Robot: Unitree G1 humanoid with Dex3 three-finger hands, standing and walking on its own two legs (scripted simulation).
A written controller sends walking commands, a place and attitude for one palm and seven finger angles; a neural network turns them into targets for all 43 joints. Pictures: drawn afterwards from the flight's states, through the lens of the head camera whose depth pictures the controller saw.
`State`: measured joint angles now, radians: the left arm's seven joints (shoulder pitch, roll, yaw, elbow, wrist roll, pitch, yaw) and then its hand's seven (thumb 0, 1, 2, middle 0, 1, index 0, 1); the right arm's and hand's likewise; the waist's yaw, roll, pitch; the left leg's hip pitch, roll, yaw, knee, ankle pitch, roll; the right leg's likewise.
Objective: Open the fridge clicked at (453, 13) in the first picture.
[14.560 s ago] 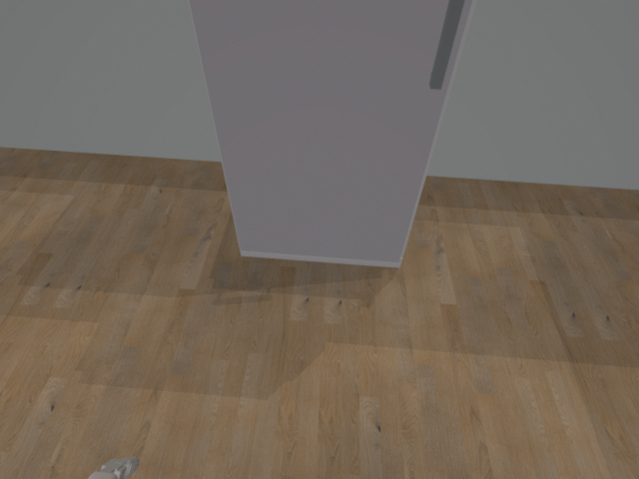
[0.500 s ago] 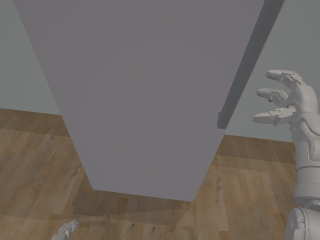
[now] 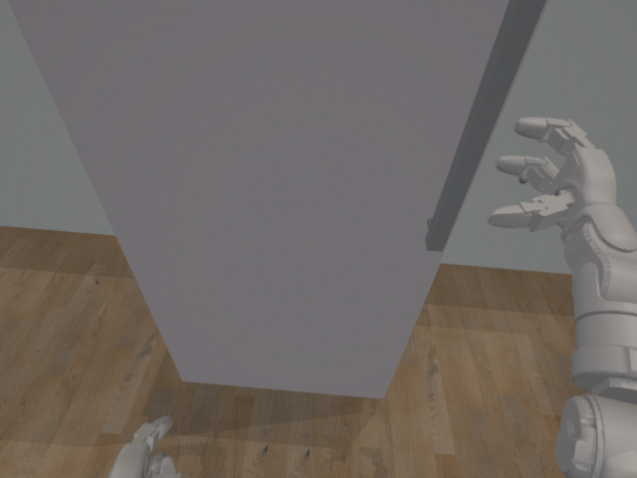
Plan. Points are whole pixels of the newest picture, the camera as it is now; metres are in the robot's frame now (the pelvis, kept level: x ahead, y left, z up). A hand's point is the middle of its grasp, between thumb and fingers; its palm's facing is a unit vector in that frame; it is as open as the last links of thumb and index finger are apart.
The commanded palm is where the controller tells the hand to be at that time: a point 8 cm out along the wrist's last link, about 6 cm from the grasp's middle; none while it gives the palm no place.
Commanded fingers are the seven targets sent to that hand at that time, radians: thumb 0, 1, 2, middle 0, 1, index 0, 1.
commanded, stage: feel for the door with the fingertips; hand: right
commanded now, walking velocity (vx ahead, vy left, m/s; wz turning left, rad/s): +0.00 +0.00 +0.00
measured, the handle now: (466, 141) +0.49 -0.15 +0.22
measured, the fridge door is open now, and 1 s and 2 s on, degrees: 0 0 0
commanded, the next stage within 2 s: slide the fingers in behind the handle in 0.96 s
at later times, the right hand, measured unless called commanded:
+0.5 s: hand (490, 175) +0.42 -0.16 +0.21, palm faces +0.04 +1.00 +0.00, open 14.0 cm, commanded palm +0.40 -0.22 +0.21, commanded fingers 0.00 0.50 -0.30 0.30 1.20 0.30 1.20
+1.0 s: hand (490, 163) +0.44 -0.17 +0.22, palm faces +0.02 +1.00 +0.02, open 13.9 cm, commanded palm +0.42 -0.22 +0.21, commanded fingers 0.00 0.50 -0.30 0.30 1.20 0.30 1.20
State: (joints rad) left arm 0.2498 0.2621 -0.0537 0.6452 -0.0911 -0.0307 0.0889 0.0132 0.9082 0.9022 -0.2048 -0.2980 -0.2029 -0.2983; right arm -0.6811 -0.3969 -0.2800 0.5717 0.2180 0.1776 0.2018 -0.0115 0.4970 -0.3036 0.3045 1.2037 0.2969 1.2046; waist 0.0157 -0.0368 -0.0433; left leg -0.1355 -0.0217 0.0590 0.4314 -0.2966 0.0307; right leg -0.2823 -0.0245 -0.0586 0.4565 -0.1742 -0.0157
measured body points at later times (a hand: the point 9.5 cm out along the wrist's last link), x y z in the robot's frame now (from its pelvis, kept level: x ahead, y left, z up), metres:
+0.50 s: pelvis +0.00 +0.00 +0.00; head -0.01 +0.01 +0.45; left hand +0.14 +0.25 -0.10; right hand +0.41 -0.22 +0.22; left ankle -0.04 +0.10 -0.74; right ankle +0.04 -0.11 -0.74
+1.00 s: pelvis +0.01 +0.00 +0.00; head +0.00 +0.01 +0.45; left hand +0.11 +0.26 -0.11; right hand +0.44 -0.22 +0.22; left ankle -0.04 +0.10 -0.74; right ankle +0.04 -0.11 -0.74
